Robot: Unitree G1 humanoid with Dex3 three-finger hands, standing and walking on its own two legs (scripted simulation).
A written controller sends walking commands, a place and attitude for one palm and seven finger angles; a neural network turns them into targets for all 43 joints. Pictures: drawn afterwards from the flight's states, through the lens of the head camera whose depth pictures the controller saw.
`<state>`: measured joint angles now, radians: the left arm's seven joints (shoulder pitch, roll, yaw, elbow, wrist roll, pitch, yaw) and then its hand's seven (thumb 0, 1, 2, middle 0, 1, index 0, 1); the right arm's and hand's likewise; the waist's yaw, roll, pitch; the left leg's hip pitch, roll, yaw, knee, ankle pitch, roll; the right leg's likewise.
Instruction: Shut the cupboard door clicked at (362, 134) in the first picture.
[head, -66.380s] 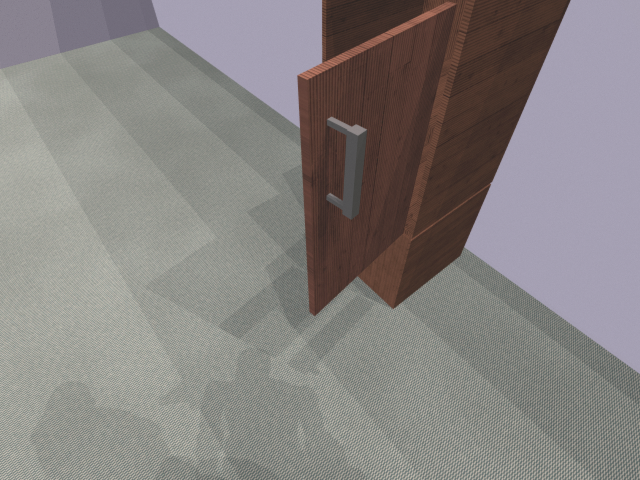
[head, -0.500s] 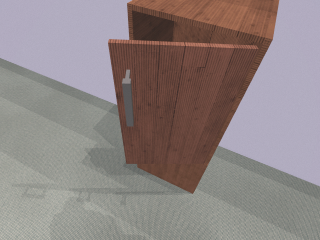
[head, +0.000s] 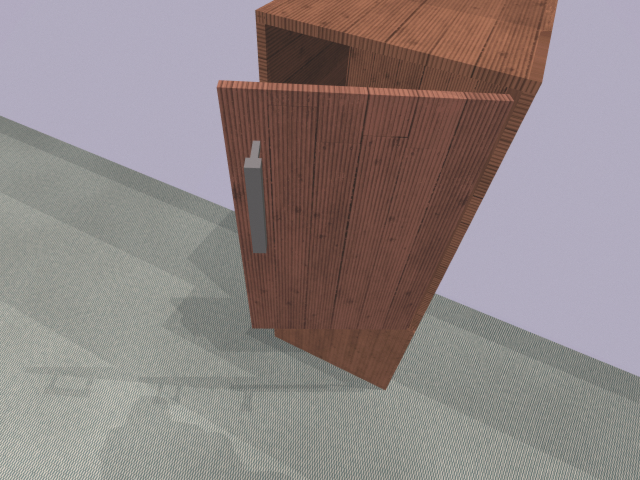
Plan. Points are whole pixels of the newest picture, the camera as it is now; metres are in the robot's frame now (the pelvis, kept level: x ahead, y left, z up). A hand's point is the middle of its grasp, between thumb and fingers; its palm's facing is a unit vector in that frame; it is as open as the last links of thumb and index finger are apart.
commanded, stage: shuffle to correct the standing spot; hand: left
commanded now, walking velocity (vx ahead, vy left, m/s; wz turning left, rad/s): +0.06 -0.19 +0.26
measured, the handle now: (258, 200) +0.46 +0.13 +0.09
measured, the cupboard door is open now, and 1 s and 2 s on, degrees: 27 27 27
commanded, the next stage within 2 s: come to a stop and stand still in 0.40 s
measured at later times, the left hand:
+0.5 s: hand out of the picture +0.00 +0.09 -0.19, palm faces +0.11 -0.98 -0.18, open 7.4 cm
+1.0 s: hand out of the picture +0.05 +0.08 -0.19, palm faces +0.16 -0.96 -0.24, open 7.4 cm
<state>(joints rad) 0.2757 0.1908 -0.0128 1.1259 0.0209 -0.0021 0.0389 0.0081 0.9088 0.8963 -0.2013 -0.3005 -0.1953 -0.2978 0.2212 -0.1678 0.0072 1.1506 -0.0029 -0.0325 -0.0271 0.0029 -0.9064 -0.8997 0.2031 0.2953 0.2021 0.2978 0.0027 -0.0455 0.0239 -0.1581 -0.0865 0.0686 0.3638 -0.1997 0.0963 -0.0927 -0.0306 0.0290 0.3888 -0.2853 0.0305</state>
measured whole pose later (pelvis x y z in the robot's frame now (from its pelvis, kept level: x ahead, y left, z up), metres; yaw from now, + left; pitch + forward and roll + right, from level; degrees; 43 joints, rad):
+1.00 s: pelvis +0.06 -0.10 -0.02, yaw +5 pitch -1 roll +2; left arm 0.28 0.15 0.03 1.03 0.03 0.01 0.06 0.01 0.91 0.90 -0.20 -0.30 -0.20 -0.30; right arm 0.11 -0.13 -0.02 1.02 -0.01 0.00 -0.04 -0.01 -0.93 -0.90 0.20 0.30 0.20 0.30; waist 0.04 -0.02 0.07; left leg -0.29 -0.03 0.09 0.56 -0.25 0.04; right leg -0.25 -0.06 -0.01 0.63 -0.35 0.01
